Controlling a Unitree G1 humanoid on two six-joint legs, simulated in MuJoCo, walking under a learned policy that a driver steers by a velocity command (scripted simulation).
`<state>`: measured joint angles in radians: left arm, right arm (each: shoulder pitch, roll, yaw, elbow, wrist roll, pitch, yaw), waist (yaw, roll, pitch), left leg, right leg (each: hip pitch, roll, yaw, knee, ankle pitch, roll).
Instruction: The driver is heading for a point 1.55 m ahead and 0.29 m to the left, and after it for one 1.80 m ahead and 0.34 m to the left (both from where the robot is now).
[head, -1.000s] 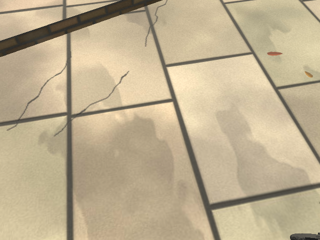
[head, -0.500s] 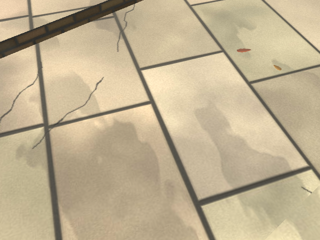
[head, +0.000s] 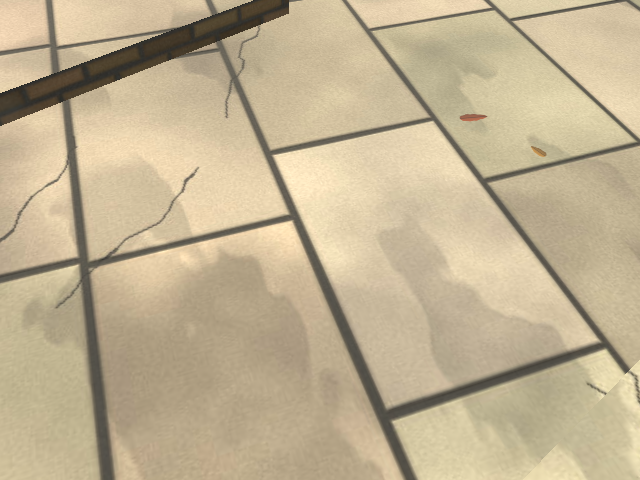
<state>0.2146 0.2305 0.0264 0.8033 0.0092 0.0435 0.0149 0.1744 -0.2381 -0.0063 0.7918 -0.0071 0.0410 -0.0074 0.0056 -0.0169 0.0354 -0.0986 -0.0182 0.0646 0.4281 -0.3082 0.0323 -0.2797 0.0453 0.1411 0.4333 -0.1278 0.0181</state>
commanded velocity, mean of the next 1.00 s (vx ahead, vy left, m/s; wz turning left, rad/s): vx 0.09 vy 0.00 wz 0.00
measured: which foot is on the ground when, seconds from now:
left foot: down 0.00-0.94, up 0.96-1.00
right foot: down 0.00-1.00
